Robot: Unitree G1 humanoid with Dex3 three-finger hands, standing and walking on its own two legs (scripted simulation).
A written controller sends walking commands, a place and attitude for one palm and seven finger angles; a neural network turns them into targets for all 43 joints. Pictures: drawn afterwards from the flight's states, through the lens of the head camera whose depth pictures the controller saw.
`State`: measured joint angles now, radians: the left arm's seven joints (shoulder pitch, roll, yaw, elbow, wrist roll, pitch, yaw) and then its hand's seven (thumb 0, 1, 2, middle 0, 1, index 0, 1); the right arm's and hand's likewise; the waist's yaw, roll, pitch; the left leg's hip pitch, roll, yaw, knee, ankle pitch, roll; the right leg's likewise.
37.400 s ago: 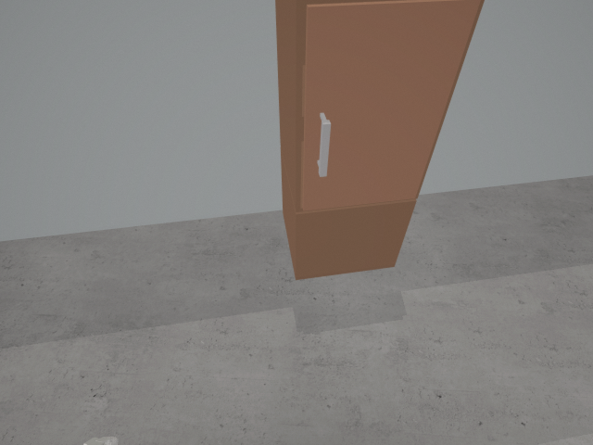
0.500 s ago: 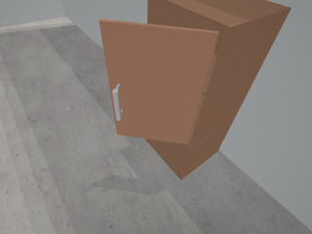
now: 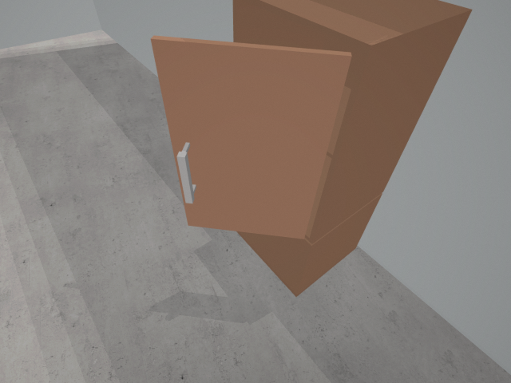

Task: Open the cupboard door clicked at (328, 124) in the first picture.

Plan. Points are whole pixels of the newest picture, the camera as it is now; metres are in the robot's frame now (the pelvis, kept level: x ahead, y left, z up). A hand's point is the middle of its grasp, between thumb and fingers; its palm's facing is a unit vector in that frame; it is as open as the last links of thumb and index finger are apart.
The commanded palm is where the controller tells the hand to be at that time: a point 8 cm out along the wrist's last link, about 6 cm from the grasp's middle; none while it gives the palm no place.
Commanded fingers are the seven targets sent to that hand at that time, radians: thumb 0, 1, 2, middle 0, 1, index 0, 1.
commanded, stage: shuffle to correct the standing spot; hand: left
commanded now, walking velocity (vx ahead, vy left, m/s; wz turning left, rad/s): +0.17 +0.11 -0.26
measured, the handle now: (188, 174) +0.62 +0.22 -0.08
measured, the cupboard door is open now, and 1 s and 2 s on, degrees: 45 45 45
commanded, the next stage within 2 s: come to a stop and stand still in 0.14 s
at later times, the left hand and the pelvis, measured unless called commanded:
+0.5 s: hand out of the picture +0.13 +0.20 -0.18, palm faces -0.03 -0.98 -0.21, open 7.2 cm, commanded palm none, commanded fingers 0.00 0.90 0.90 -0.20 -0.30 -0.20 -0.30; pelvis +0.08 +0.03 -0.01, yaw -4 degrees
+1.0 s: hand out of the picture +0.08 +0.18 -0.18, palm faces -0.03 -0.98 -0.21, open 7.2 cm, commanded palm none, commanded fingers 0.00 0.90 0.90 -0.20 -0.30 -0.20 -0.30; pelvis +0.06 +0.01 +0.00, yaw -5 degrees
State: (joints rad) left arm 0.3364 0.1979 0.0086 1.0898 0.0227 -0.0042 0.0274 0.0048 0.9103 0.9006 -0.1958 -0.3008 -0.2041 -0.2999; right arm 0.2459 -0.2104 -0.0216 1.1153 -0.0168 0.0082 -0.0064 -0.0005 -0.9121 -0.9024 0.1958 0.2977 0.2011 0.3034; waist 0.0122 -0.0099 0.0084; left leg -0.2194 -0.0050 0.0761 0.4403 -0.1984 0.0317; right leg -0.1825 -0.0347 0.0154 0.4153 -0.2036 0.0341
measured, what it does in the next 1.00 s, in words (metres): steps on the spot: right foot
